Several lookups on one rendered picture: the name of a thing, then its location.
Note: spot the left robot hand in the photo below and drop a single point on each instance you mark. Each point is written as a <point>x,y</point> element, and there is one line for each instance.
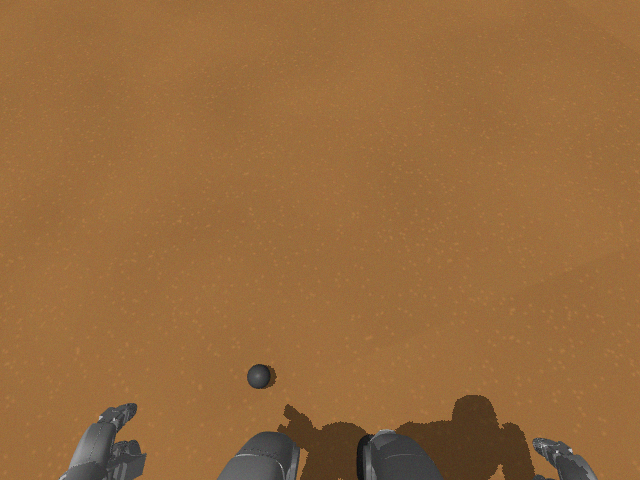
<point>123,460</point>

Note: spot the right robot hand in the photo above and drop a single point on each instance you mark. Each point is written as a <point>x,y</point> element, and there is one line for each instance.
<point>560,455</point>

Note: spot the ball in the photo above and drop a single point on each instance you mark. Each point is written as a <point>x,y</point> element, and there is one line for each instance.
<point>258,376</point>

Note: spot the left robot arm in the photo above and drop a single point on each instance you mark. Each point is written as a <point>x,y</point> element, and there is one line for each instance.
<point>86,471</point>

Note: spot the right robot foot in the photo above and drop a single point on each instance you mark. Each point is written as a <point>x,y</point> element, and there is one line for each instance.
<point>363,441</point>

